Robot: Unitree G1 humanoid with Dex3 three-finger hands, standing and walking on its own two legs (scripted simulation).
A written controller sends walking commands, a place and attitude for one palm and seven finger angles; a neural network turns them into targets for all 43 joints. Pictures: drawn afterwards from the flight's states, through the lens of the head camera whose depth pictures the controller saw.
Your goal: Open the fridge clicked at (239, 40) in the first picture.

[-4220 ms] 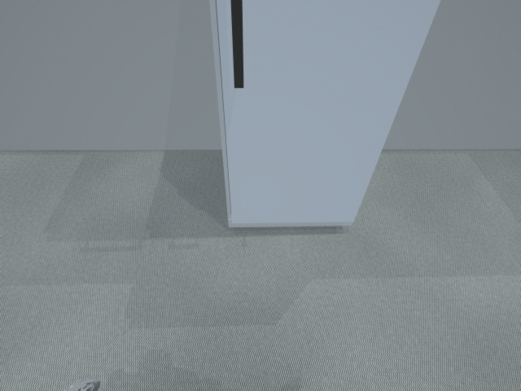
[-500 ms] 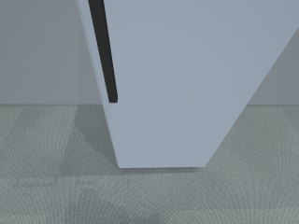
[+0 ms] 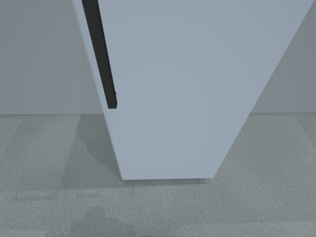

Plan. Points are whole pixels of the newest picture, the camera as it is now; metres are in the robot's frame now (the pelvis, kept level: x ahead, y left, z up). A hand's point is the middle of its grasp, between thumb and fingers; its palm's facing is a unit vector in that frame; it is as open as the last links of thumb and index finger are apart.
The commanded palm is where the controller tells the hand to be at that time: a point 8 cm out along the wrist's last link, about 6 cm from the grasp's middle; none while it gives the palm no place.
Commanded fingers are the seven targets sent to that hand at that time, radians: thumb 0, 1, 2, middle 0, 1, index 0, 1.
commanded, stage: come to a stop and stand still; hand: left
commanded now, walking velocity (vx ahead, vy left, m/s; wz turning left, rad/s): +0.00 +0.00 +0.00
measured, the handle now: (101, 40) +0.52 +0.17 +0.24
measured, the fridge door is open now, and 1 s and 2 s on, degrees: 0 0 0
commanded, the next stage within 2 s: look again from close up in 0.48 s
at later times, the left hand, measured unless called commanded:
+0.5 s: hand out of the picture -0.02 +0.22 -0.18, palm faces +0.06 -0.98 -0.21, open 7.4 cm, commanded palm none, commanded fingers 0.00 0.90 0.90 -0.20 -0.30 -0.20 -0.30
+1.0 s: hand out of the picture -0.06 +0.23 -0.18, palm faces +0.04 -0.98 -0.22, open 7.4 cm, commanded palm none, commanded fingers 0.00 0.90 0.90 -0.20 -0.30 -0.20 -0.30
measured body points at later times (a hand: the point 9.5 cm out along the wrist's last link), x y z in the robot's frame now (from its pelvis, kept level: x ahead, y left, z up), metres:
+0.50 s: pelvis -0.02 +0.03 -0.01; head -0.04 +0.06 +0.44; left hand -0.02 +0.27 -0.17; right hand +0.04 -0.20 -0.14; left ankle +0.07 +0.13 -0.74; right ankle -0.03 -0.11 -0.74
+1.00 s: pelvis -0.03 +0.03 +0.00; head -0.04 +0.05 +0.45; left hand -0.06 +0.28 -0.16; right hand +0.00 -0.22 -0.14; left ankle +0.07 +0.13 -0.74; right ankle -0.03 -0.11 -0.74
